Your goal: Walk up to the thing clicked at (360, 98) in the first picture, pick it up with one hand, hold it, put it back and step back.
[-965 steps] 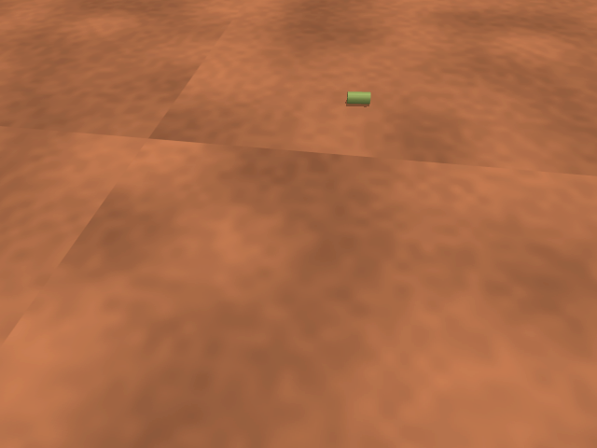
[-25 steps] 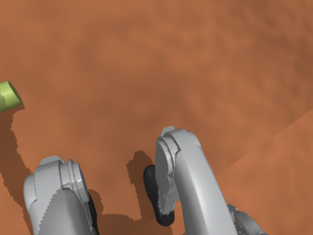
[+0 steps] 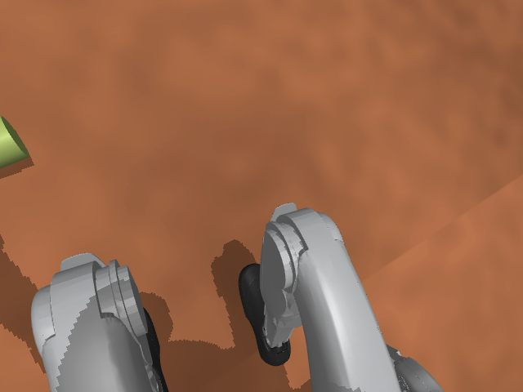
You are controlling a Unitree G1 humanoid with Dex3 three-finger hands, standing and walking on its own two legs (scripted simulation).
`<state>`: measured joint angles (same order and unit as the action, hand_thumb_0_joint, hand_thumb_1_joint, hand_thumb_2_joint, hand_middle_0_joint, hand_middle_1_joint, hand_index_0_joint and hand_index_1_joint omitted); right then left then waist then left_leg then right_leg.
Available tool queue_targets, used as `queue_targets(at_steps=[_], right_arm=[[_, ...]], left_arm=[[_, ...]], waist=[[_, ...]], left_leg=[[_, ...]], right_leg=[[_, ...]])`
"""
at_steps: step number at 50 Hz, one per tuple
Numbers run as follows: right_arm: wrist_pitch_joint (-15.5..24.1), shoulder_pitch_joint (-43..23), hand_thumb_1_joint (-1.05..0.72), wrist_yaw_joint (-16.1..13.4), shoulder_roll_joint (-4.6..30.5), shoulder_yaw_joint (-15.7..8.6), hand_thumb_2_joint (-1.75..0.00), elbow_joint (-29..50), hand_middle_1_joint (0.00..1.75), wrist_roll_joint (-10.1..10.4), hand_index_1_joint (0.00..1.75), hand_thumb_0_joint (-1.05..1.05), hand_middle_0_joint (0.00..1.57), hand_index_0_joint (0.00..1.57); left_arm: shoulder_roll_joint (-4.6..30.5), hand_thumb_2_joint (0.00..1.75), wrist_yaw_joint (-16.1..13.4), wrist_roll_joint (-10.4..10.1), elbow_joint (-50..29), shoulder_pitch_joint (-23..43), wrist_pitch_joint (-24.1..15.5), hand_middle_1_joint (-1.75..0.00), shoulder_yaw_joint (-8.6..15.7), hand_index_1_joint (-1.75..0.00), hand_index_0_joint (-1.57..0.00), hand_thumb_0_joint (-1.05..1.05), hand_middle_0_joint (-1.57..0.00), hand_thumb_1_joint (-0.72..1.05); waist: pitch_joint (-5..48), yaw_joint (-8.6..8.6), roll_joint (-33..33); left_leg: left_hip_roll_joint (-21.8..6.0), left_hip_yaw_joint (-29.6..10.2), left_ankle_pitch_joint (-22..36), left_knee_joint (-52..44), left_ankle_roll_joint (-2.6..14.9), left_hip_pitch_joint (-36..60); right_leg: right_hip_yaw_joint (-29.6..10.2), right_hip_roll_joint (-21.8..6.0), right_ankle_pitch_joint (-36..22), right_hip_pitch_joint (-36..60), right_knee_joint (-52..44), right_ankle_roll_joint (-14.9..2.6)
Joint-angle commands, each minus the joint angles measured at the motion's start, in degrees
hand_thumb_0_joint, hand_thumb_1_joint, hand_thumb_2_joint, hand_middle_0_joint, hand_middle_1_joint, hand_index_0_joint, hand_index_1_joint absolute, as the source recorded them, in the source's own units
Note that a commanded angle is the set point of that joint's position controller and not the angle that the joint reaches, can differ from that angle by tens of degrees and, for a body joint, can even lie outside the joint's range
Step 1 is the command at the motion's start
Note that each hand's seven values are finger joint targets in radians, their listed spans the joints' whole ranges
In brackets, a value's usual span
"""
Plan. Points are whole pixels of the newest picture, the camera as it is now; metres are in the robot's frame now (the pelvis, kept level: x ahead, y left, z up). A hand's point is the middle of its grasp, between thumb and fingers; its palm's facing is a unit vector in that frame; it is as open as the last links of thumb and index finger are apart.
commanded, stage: rest palm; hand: left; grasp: from above
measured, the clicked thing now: out of the picture +0.49 +0.35 -0.28
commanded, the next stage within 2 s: close in 1.54 s
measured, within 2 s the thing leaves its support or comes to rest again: neither
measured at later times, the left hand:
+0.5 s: hand out of the picture +0.47 +0.33 -0.23, palm faces -0.41 -0.20 -0.89, open 14.3 cm
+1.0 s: hand out of the picture +0.46 +0.34 -0.25, palm faces -0.44 -0.22 -0.87, open 14.2 cm
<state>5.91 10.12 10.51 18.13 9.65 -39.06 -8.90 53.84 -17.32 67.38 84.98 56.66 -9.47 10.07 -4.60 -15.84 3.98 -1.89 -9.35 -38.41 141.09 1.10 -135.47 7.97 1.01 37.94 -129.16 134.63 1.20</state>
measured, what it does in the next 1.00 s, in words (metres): stands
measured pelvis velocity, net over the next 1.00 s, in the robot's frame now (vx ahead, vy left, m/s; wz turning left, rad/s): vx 0.01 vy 0.01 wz -0.07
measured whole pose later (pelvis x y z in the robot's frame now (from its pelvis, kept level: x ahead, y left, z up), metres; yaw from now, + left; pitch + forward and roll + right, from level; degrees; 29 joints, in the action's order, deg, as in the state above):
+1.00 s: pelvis +0.01 +0.01 -0.01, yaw -4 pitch +29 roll -15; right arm 11.3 6.8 14.1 18.7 16.2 -38.1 -13.5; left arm 61.3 -30.4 70.9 99.1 61.4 -10.7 11.8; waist -8.2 -21.0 7.5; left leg -2.1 -13.6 -41.8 145.8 1.1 -135.5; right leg 11.3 2.5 39.4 -127.7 136.0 2.1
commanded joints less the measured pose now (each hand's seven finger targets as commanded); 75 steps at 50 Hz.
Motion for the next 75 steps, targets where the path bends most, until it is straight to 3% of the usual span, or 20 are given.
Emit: queue_targets(at_steps=[1, 2, 6, 9, 11, 17, 21, 25, 31, 37, 44, 45, 46, 47, 52, 56, 63, 67, 73, 75], right_arm=[[0.8, 12.1, -0.88, -0.5, 15.5, -6.3, -0.9, -1.7, 0.3, -0.6, 0.3, 0.0, 0.2, 0.2], [0.8, 12.4, -0.88, -0.1, 15.4, -6.2, -0.9, -2.5, 0.3, -0.9, 0.3, 0.0, 0.2, 0.2], [1.0, 12.1, -0.88, 0.4, 15.9, -5.7, -0.89, -2.6, 0.3, -1.5, 0.3, 0.0, 0.2, 0.2], [1.6, 11.5, -0.88, 1.0, 16.7, -4.7, -0.89, -2.5, 0.3, -1.9, 0.3, 0.0, 0.2, 0.2], [2.0, 10.2, -0.88, 1.3, 16.8, -4.1, -0.89, -1.4, 0.3, -2.0, 0.3, 0.0, 0.2, 0.2], [3.8, 8.9, -0.88, 1.6, 17.6, -2.4, -0.89, 0.5, 0.3, -2.7, 0.3, 0.0, 0.2, 0.2], [4.9, 8.5, -0.88, 1.5, 17.6, -1.0, -0.89, 0.7, 0.3, -2.8, 0.3, 0.0, 0.2, 0.2], [5.2, 9.3, -0.88, 1.4, 18.7, -0.7, -0.89, 0.6, 0.3, -3.5, 0.3, 0.0, 0.2, 0.2], [6.0, 9.5, -0.88, 1.6, 18.5, -0.1, -0.9, 0.1, 0.3, -3.6, 0.3, 0.0, 0.2, 0.2], [5.8, 10.1, -0.89, 2.0, 18.5, 0.5, -0.9, -1.0, 0.3, -4.1, 0.3, 0.0, 0.2, 0.2], [4.9, 9.3, -0.88, 2.6, 19.2, 0.8, -0.9, -0.9, 0.3, -4.3, 0.3, 0.0, 0.2, 0.2], [5.1, 9.1, -0.89, 2.7, 19.5, 0.8, -0.9, -0.5, 0.3, -4.4, 0.3, 0.0, 0.2, 0.2], [5.1, 9.6, -0.88, 2.8, 19.7, 0.9, -0.9, -0.9, 0.3, -4.5, 0.3, 0.0, 0.2, 0.2], [5.3, 9.0, -0.88, 3.1, 19.8, 0.9, -0.9, -0.5, 0.3, -4.6, 0.3, 0.0, 0.2, 0.2], [6.3, 8.4, -0.89, 3.3, 20.5, 1.5, -0.9, 0.0, 0.3, -4.6, 0.3, 0.0, 0.2, 0.2], [7.1, 7.4, -0.89, 3.2, 20.9, 1.6, -0.9, 0.7, 0.3, -4.7, 0.3, 0.0, 0.2, 0.2], [8.1, 6.4, -0.89, 2.8, 20.8, 2.5, -0.9, 0.5, 0.3, -4.8, 0.3, 0.0, 0.2, 0.2], [8.6, 6.5, -0.89, 3.1, 20.9, 3.0, -0.9, 0.1, 0.3, -4.9, 0.3, 0.0, 0.2, 0.2], [9.0, 6.8, -0.89, 3.8, 21.6, 2.8, -0.9, -0.1, 0.3, -5.2, 0.3, 0.0, 0.2, 0.2], [8.9, 6.9, -0.89, 3.8, 21.4, 3.1, -0.9, -0.1, 0.3, -5.0, 0.3, 0.0, 0.2, 0.2]], left_arm=[[11.3, 1.02, -6.2, 1.4, -11.8, 19.5, -3.5, -0.95, -1.6, -0.97, -0.03, 0.0, -0.06, -0.59], [10.4, 1.03, -6.9, 1.8, -9.2, 20.0, -3.4, -0.93, -2.1, -0.97, -0.03, 0.0, -0.06, -0.6], [10.3, 1.05, -9.9, 3.0, -2.2, 19.3, -1.9, -0.92, -2.1, -0.96, -0.03, 0.0, -0.07, -0.6], [13.2, 1.04, -11.4, 4.7, 0.8, 20.7, -1.0, -0.94, -1.4, -0.97, -0.05, 0.0, -0.08, -0.57], [14.3, 1.02, -12.6, 4.3, 0.5, 21.2, -0.8, -0.94, -0.6, -0.97, -0.05, 0.0, -0.07, -0.56], [16.2, 0.98, -16.3, 4.3, 7.2, 22.2, 0.8, -0.96, 0.8, -0.97, -0.06, 0.0, -0.08, -0.53], [17.8, 0.99, -16.5, 3.6, 7.1, 22.9, 1.6, -0.96, 0.5, -0.98, -0.06, 0.0, -0.07, -0.54], [22.6, 0.99, -16.4, 3.5, 9.3, 20.0, 2.1, -0.98, 4.5, -0.99, -0.06, 0.0, -0.08, -0.53], [22.4, 0.98, -14.1, 2.0, 7.2, 20.1, 1.1, -0.97, 3.4, -0.98, -0.06, 0.0, -0.07, -0.54], [22.7, 0.99, -12.8, 1.7, 4.7, 18.3, -0.4, -0.96, 2.4, -0.98, -0.06, 0.0, -0.08, -0.55], [23.4, 1.01, -14.7, 2.6, 4.9, 16.8, -1.4, -0.95, 3.0, -0.97, -0.06, 0.0, -0.08, -0.55], [21.4, 1.0, -14.8, 2.9, 6.4, 17.6, -1.2, -0.95, 1.3, -0.97, -0.06, 0.0, -0.08, -0.55], [22.6, 0.99, -15.4, 2.9, 6.5, 17.1, -1.4, -0.96, 2.5, -0.97, -0.05, 0.0, -0.07, -0.54], [20.8, 0.98, -15.4, 3.4, 8.6, 17.1, -1.2, -0.97, 1.1, -0.98, -0.05, 0.0, -0.07, -0.54], [23.2, 0.96, -17.1, 3.6, 9.5, 19.6, -1.5, -0.97, 2.5, -0.98, -0.08, 0.0, -0.08, -0.51], [22.4, 0.96, -17.0, 4.2, 10.6, 20.3, -1.4, -0.99, 1.2, -0.99, -0.08, 0.0, -0.08, -0.5], [23.4, 0.97, -17.8, 3.3, 11.9, 19.4, -1.1, -1.01, 0.0, -1.01, -0.11, 0.0, -0.11, -0.47], [25.7, 0.96, -18.2, 2.7, 8.8, 20.4, -0.8, -0.98, 1.6, -0.98, -0.11, 0.0, -0.12, -0.47], [24.7, 0.95, -18.2, 2.1, 10.2, 18.5, 0.4, -0.99, 1.1, -0.99, -0.12, 0.0, -0.12, -0.45], [27.3, 0.95, -18.3, 1.6, 8.4, 17.4, 0.6, -0.97, 3.0, -0.98, -0.12, 0.0, -0.13, -0.46]], waist=[[42.9, -2.48, -30.5], [41.8, -3.38, -31.0], [39.7, -3.02, -28.3], [37.1, -3.66, -28.3], [38.8, -2.82, -29.2], [37.9, -4.61, -25.6], [37.8, -4.52, -25.6], [36.4, -5.01, -24.7], [34.7, -6.55, -26.3], [36.6, -5.96, -29.0], [36.2, -5.0, -30.0], [33.9, -6.12, -29.4], [34.0, -6.21, -29.4], [32.4, -6.91, -29.0], [29.7, -7.23, -27.4], [28.6, -8.17, -26.9], [29.5, -7.96, -26.7], [33.2, -6.9, -30.0], [32.5, -7.35, -30.3], [33.1, -6.1, -30.3]], left_leg=[[-0.1, 2.8, 11.2, -13.8, -1.38, 36.9], [-0.2, 3.0, 12.4, -13.4, -1.27, 36.9], [-0.2, 2.5, 15.1, -13.1, -1.01, 36.1], [0.0, 2.3, 15.5, -13.2, -0.98, 34.8], [-0.1, 2.2, 15.8, -13.5, -0.93, 35.6], [-0.1, 3.2, 11.5, -11.4, 0.11, 30.3], [-0.2, 3.5, 11.1, -10.8, 0.39, 29.1], [-0.7, 2.8, 10.0, -10.3, 0.51, 28.0], [-1.0, 1.7, 10.9, -9.6, 0.15, 29.4], [-1.4, 1.0, 15.3, -9.3, -0.59, 33.0], [-1.6, 0.7, 16.4, -9.8, -0.74, 32.4], [-1.6, 0.5, 16.1, -9.9, -0.84, 31.9], [-1.8, 0.1, 16.4, -10.0, -0.89, 32.4], [-1.8, -0.3, 15.9, -10.1, -1.04, 32.3], [-1.7, -0.8, 10.8, -11.1, -0.83, 29.7], [-1.8, -0.8, 7.9, -10.8, -0.71, 29.5], [-1.9, -0.2, 8.6, -9.8, -0.55, 28.8], [-2.3, -1.0, 13.3, -9.7, -1.26, 33.0], [-2.4, -0.8, 16.1, -9.0, -1.24, 33.1], [-2.3, -0.4, 15.7, -9.4, -1.1, 31.6]], right_leg=[[4.4, 1.9, -12.5, 14.9, -10.3, -3.54], [4.4, 1.9, -13.7, 14.7, -10.2, -3.2], [5.2, 2.1, -15.7, 13.5, -9.9, -3.14], [5.4, 1.8, -16.1, 13.8, -8.9, -3.09], [5.3, 2.1, -16.3, 14.6, -8.8, -3.13], [5.2, 2.7, -14.2, 16.8, -10.2, -2.55], [4.8, 3.0, -14.0, 18.4, -10.5, -2.49], [4.9, 3.1, -12.8, 19.7, -10.2, -2.35], [5.6, 3.0, -13.4, 19.2, -9.5, -2.38], [6.2, 3.3, -16.5, 21.2, -9.0, -2.39], [6.8, 3.8, -17.7, 21.6, -9.2, -2.53], [7.2, 3.7, -17.3, 20.1, -8.7, -2.58], [7.5, 3.9, -17.4, 20.1, -8.8, -2.54], [7.7, 3.8, -16.7, 18.3, -8.1, -2.62], [7.9, 3.7, -13.3, 17.3, -8.8, -2.4], [7.8, 3.7, -11.4, 16.2, -8.8, -2.33], [7.4, 4.1, -12.8, 19.4, -10.0, -2.01], [7.9, 4.0, -15.7, 19.9, -8.6, -2.12], [7.9, 4.2, -18.0, 21.3, -8.5, -2.04], [7.7, 4.5, -17.8, 22.9, -9.3, -2.16]])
